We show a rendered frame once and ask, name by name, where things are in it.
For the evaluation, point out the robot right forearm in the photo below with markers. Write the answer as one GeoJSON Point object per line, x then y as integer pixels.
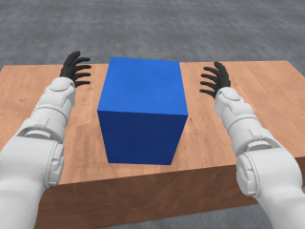
{"type": "Point", "coordinates": [241, 124]}

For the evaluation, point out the left robot hand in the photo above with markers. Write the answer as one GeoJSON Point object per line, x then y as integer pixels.
{"type": "Point", "coordinates": [69, 69]}

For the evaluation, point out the left robot upper arm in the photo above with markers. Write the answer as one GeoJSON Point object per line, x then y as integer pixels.
{"type": "Point", "coordinates": [28, 167]}

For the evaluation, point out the right robot upper arm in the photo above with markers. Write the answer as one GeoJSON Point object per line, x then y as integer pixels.
{"type": "Point", "coordinates": [272, 178]}

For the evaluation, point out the carton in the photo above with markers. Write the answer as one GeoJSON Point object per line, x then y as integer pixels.
{"type": "Point", "coordinates": [142, 110]}

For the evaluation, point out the right robot hand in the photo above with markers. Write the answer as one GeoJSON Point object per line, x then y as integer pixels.
{"type": "Point", "coordinates": [221, 81]}

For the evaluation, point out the pedestal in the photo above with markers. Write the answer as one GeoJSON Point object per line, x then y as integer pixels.
{"type": "Point", "coordinates": [93, 193]}

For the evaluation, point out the robot left forearm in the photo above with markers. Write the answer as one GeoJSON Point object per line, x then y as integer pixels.
{"type": "Point", "coordinates": [51, 114]}

